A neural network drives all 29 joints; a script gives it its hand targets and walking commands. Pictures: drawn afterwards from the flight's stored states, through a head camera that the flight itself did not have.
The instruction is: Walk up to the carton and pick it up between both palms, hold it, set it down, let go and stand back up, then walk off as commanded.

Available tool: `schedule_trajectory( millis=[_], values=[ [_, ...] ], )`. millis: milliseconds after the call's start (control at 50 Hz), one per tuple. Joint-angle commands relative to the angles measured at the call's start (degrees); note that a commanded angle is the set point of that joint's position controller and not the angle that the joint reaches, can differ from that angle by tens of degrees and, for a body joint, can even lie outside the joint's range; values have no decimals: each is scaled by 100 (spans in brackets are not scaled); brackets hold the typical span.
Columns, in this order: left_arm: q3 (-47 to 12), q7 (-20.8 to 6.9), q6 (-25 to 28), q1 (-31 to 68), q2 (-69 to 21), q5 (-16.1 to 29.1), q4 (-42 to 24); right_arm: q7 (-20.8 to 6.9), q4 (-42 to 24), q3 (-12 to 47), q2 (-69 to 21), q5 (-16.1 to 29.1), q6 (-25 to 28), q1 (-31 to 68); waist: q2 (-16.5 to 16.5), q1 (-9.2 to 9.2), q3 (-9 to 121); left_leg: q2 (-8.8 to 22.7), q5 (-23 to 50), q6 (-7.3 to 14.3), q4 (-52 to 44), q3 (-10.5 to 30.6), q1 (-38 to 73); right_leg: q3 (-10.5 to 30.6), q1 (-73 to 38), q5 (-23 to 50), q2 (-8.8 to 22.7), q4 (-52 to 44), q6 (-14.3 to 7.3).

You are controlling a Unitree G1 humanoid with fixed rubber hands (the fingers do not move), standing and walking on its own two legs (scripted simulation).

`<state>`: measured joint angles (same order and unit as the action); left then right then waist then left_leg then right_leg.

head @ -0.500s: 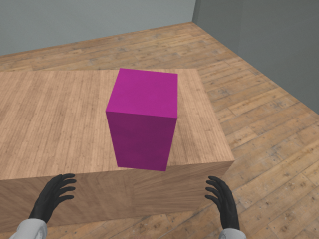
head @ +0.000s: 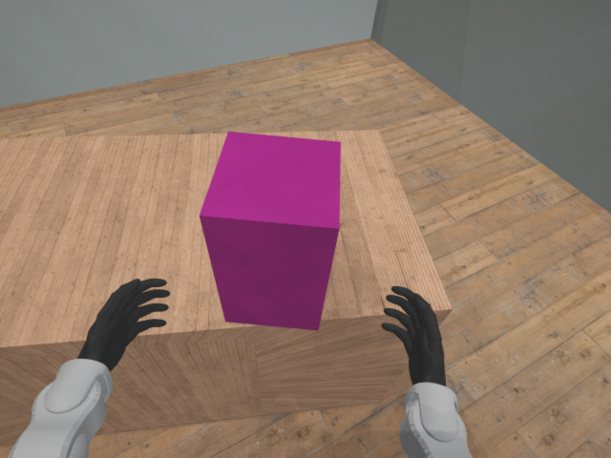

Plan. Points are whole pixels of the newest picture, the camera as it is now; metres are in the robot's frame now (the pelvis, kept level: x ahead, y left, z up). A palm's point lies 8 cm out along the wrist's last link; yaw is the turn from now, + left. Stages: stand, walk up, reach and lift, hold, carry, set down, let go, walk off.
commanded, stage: reach and lift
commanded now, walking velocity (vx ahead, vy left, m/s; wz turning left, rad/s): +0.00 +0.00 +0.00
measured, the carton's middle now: (277, 240) +0.42 +0.04 +0.01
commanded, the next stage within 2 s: none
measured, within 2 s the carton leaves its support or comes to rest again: neither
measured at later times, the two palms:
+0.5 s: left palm (119, 273) +0.29 +0.22 +0.10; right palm (414, 294) +0.28 -0.13 +0.09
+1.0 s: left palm (119, 188) +0.36 +0.22 +0.17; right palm (405, 215) +0.35 -0.11 +0.15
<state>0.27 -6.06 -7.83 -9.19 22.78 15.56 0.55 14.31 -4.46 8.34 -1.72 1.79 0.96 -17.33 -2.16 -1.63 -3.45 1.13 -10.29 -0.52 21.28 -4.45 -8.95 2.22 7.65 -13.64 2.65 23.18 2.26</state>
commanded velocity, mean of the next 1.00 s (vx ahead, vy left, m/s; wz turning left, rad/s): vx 0.00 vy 0.00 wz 0.00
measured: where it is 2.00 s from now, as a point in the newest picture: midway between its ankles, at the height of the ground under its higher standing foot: outside the picture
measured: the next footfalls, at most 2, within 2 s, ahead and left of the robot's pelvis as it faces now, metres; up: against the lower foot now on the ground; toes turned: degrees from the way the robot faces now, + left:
none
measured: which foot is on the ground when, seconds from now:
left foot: down 0.00-1.00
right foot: down 0.00-1.00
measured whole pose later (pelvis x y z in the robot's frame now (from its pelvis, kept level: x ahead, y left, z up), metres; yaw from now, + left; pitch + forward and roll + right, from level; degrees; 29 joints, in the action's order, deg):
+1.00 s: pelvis +0.00 +0.00 +0.00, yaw +0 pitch -2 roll +1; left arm 4.7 -5.8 -42.1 31.8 22.8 12.1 2.5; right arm 21.3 2.9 3.9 2.9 11.7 -28.2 26.0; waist -3.4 -1.1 -3.4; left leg 1.1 -9.3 -0.5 20.2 -4.2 -9.0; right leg 2.0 7.5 -12.6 2.6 21.8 2.5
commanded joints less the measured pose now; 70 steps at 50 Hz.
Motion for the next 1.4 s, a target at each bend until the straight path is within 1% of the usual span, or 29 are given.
schedule_trajectory(
  millis=[0, 140, 240, 340, 420, 620, 720, 880, 980, 1180, 1380],
  values=[
    [468, 116, -343, 1186, 284, -46, -1651, 241, -1388, -114, 312, 627, -158, 955, 658, -177, 1138, -53, 1035, -140, -248, 26, 965, -239, -388, 642, -327, -673, -242],
    [869, 118, -1063, 1626, 245, -271, -2031, 369, -1636, -72, 496, 857, -561, 1571, 568, -224, 1398, -111, 1769, -199, -180, -27, 1246, -246, -533, 1388, -358, -649, -103],
    [1057, 152, -1431, 2062, 271, -309, -2116, 404, -1751, -80, 596, 981, -841, 2048, 488, -213, 1542, -134, 1926, -206, -193, -51, 1302, -239, -556, 1689, -354, -625, -20],
    [1116, 167, -1724, 2598, 294, -299, -2086, 451, -1656, -144, 646, 1076, -1162, 2544, 468, -114, 1670, -142, 1940, -203, -212, -47, 1297, -222, -586, 1837, -353, -611, 23],
    [1131, 165, -1984, 3140, 325, -285, -1906, 498, -1494, -278, 689, 1121, -1447, 3073, 448, -3, 1757, -139, 1804, -184, -239, -41, 1233, -236, -602, 1789, -368, -606, 29],
    [1256, 123, -2832, 4498, 355, -359, -1041, 671, -769, -626, 804, 1322, -2294, 4512, 379, 251, 1783, -120, 1213, -126, -314, -61, 979, -235, -717, 1479, -397, -634, 27],
    [1287, 105, -3112, 5183, 428, -404, -652, 758, -471, -725, 877, 1431, -2548, 5255, 365, 380, 1938, -132, 1016, -105, -242, -57, 802, -249, -876, 1495, -400, -596, 48],
    [1288, 147, -3280, 6105, 634, -446, -347, 834, -26, -863, 1050, 1537, -2698, 6175, 487, 576, 2322, -168, 1302, -154, -42, -47, 784, -347, -1061, 1935, -467, -530, 73],
    [1300, 187, -3307, 6630, 758, -453, -16, 873, 320, -976, 1140, 1553, -2757, 6711, 514, 635, 2460, -186, 1374, -179, 5, -49, 791, -384, -1071, 2071, -505, -547, 77],
    [1211, 307, -3183, 7810, 995, -386, 997, 847, 1119, -1120, 1294, 1638, -2805, 8002, 509, 622, 2847, -194, 1408, -180, 89, -63, 681, -411, -1023, 2194, -545, -530, 82],
    [927, 390, -2898, 8822, 1006, -366, 1998, 824, 2234, -1395, 1459, 1612, -2742, 8944, 655, 792, 3165, -180, 1559, -264, 172, -27, 781, -492, -882, 2362, -582, -536, 56]
  ],
)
